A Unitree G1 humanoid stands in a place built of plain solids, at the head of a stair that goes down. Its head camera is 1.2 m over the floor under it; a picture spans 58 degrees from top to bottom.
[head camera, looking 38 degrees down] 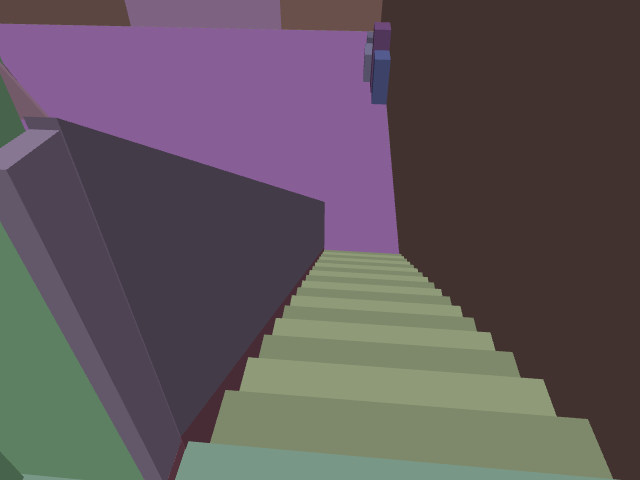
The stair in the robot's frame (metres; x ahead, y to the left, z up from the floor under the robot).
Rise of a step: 0.20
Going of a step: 0.29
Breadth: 1.27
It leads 5 degrees to the right of straight ahead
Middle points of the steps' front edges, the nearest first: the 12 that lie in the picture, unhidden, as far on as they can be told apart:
0.56 -0.26 0.00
0.85 -0.29 -0.20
1.14 -0.31 -0.39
1.43 -0.34 -0.59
1.72 -0.37 -0.79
2.02 -0.39 -0.98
2.31 -0.42 -1.18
2.60 -0.44 -1.38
2.89 -0.47 -1.58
3.18 -0.50 -1.77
3.47 -0.52 -1.97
3.76 -0.55 -2.17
